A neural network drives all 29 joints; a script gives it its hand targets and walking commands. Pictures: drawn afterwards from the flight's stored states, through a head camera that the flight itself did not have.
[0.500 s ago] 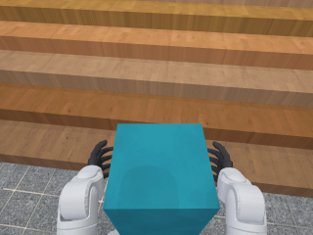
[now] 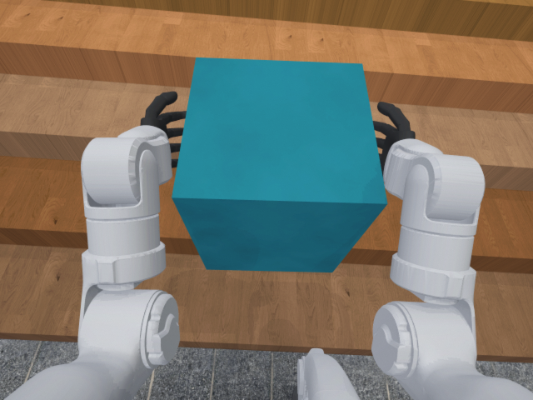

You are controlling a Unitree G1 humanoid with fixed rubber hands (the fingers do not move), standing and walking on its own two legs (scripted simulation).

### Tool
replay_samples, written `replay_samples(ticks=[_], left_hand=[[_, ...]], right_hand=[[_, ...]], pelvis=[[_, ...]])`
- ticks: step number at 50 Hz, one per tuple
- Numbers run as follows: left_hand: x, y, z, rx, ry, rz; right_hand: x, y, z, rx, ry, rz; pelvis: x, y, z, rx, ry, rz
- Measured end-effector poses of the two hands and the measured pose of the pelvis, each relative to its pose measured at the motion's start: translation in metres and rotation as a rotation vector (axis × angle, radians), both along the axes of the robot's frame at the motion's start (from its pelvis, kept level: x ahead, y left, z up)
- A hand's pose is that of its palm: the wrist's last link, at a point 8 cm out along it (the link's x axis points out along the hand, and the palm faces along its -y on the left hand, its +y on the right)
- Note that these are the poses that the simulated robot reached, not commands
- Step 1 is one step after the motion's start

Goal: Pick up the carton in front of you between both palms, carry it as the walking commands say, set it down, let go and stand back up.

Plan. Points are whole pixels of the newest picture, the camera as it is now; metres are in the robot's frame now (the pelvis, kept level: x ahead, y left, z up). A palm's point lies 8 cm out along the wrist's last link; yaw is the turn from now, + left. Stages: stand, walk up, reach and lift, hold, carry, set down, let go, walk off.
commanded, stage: carry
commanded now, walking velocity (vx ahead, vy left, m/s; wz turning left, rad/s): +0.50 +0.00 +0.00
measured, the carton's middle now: (274, 180) +0.41 -0.01 +0.08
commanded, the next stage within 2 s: none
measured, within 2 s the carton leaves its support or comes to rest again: neither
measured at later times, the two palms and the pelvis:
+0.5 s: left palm (202, 16) +0.79 +0.13 +0.11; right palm (344, 16) +0.83 -0.17 +0.10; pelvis +0.43 -0.07 +0.02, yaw +1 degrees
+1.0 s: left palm out of the picture +1.49 +0.09 +0.47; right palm out of the picture +1.53 -0.21 +0.47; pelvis +1.09 -0.12 +0.34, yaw +1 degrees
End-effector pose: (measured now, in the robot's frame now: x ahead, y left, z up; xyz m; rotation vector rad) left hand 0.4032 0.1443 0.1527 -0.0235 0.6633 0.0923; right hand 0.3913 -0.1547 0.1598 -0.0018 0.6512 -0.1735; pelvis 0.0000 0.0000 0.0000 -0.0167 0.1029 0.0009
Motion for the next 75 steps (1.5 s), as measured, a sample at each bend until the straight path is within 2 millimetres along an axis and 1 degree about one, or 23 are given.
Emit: replay_samples(ticks=[6, 12, 15, 22, 26, 28, 31, 34, 37, 39, 42, 45, 47, 49, 52, 56, 59, 62, 65, 68, 70, 72, 75], left_hand=[[0.086, -0.004, 0.008, -0.012, -0.004, 0.045], [0.183, -0.036, -0.009, -0.014, 0.037, 0.051], [0.231, -0.045, -0.018, 0.023, 0.026, 0.079], [0.322, -0.015, -0.049, 0.024, 0.035, 0.231], [0.416, -0.025, -0.036, -0.042, 0.067, 0.221], [0.483, -0.057, -0.017, -0.028, 0.026, 0.112], [0.581, -0.126, 0.017, -0.027, -0.026, -0.082], [0.672, -0.183, 0.050, -0.060, -0.040, -0.196], [0.760, -0.189, 0.094, -0.057, -0.057, -0.164], [0.808, -0.159, 0.130, -0.043, -0.109, -0.057], [0.859, -0.096, 0.186, -0.008, -0.164, 0.139], [0.914, -0.044, 0.239, -0.015, -0.136, 0.313], [0.967, -0.029, 0.271, -0.032, -0.091, 0.361], [1.044, -0.040, 0.304, -0.048, -0.076, 0.309], [1.171, -0.094, 0.355, -0.056, -0.126, 0.135], [1.306, -0.151, 0.404, -0.050, -0.079, 0.018], [1.375, -0.140, 0.434, -0.036, 0.003, 0.077], [1.411, -0.104, 0.473, -0.065, 0.056, 0.228], [1.459, -0.077, 0.536, -0.064, 0.060, 0.346], [1.545, -0.076, 0.619, -0.044, -0.008, 0.329], [1.620, -0.099, 0.679, -0.026, -0.088, 0.224], [1.695, -0.138, 0.732, -0.037, -0.154, 0.080], [1.787, -0.201, 0.793, -0.038, -0.175, -0.102]], right_hand=[[0.093, -0.005, 0.003, 0.042, -0.006, 0.004], [0.185, -0.037, -0.021, 0.051, 0.036, -0.005], [0.247, -0.045, -0.034, 0.070, 0.028, 0.036], [0.384, -0.011, -0.064, 0.154, 0.045, 0.123], [0.461, -0.024, -0.048, 0.137, 0.072, 0.066], [0.496, -0.058, -0.033, 0.140, 0.023, -0.031], [0.533, -0.121, -0.009, 0.144, -0.038, -0.225], [0.587, -0.169, 0.029, 0.130, -0.063, -0.348], [0.690, -0.179, 0.080, 0.134, -0.076, -0.308], [0.776, -0.157, 0.123, 0.124, -0.115, -0.184], [0.896, -0.095, 0.182, 0.155, -0.155, 0.031], [0.995, -0.036, 0.229, 0.177, -0.115, 0.176], [1.056, -0.019, 0.260, 0.163, -0.067, 0.211], [1.115, -0.034, 0.292, 0.166, -0.060, 0.155], [1.189, -0.093, 0.335, 0.134, -0.123, 0.004], [1.291, -0.149, 0.386, 0.119, -0.085, -0.115], [1.386, -0.140, 0.430, 0.117, 0.001, -0.053], [1.470, -0.100, 0.481, 0.127, 0.054, 0.070], [1.546, -0.068, 0.535, 0.184, 0.066, 0.142], [1.624, -0.069, 0.606, 0.202, 0.000, 0.140], [1.667, -0.096, 0.659, 0.177, -0.088, 0.063], [1.699, -0.138, 0.709, 0.120, -0.164, -0.049], [1.741, -0.194, 0.772, 0.089, -0.193, -0.183]], pelvis=[[0.088, -0.012, -0.006, 0.003, 0.008, 0.021], [0.194, -0.037, -0.013, 0.011, 0.043, 0.048], [0.242, -0.052, -0.024, 0.036, 0.052, 0.051], [0.363, -0.068, -0.013, 0.045, 0.015, -0.002], [0.448, -0.072, 0.032, 0.095, 0.064, 0.002], [0.488, -0.065, 0.047, 0.062, 0.096, -0.010], [0.559, -0.055, 0.078, 0.035, 0.084, 0.000], [0.643, -0.057, 0.113, 0.030, 0.030, -0.002], [0.720, -0.070, 0.149, 0.026, 0.068, -0.008], [0.765, -0.085, 0.173, 0.074, 0.075, -0.010], [0.845, -0.103, 0.218, 0.095, 0.067, -0.038], [0.944, -0.117, 0.267, 0.088, 0.041, -0.011], [1.006, -0.125, 0.302, 0.113, 0.070, -0.024], [1.065, -0.121, 0.326, 0.041, 0.116, -0.009], [1.153, -0.116, 0.360, -0.031, 0.084, 0.052], [1.289, -0.124, 0.419, -0.067, 0.051, 0.045], [1.347, -0.137, 0.492, -0.084, 0.117, -0.016], [1.409, -0.151, 0.577, -0.034, 0.117, -0.068], [1.489, -0.155, 0.643, 0.022, 0.064, -0.041], [1.567, -0.149, 0.693, 0.084, 0.060, -0.047], [1.614, -0.140, 0.718, 0.049, 0.069, -0.031], [1.661, -0.134, 0.742, 0.016, 0.068, -0.001], [1.736, -0.132, 0.773, 0.003, 0.044, -0.004]])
